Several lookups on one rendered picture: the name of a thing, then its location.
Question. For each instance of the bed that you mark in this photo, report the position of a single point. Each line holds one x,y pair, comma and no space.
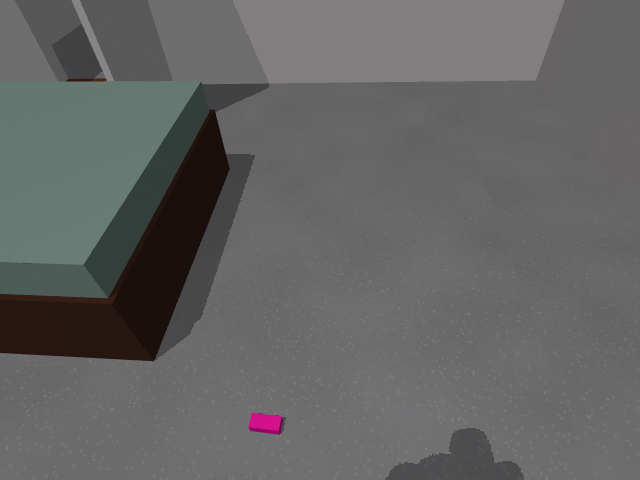
106,191

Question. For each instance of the small box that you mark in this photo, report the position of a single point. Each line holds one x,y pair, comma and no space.
265,423

